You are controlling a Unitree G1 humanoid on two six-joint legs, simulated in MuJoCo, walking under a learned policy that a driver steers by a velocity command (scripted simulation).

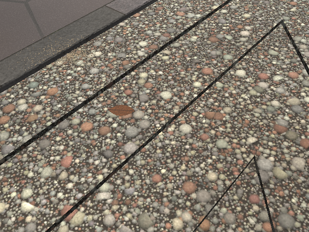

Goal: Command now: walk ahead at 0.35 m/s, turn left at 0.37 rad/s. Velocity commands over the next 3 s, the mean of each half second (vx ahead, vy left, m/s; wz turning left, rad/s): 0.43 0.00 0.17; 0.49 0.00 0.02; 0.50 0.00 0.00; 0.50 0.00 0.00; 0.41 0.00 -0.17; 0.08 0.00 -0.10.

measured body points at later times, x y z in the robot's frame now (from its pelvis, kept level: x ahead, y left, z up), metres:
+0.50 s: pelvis +0.19 +0.05 +0.01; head +0.21 +0.06 +0.46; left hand +0.35 +0.33 -0.08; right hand +0.28 -0.22 -0.10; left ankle +0.16 +0.17 -0.73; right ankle +0.26 -0.09 -0.68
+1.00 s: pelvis +0.43 +0.00 +0.00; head +0.46 -0.02 +0.45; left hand +0.36 +0.23 -0.13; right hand +0.66 -0.20 -0.09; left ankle +0.59 +0.17 -0.65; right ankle +0.33 -0.09 -0.75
